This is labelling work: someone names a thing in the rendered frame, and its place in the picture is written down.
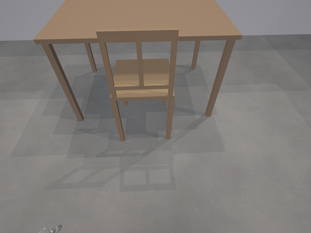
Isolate table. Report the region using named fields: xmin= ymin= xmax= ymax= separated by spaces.
xmin=34 ymin=0 xmax=242 ymax=121

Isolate chair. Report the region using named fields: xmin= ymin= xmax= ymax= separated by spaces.
xmin=96 ymin=28 xmax=179 ymax=141

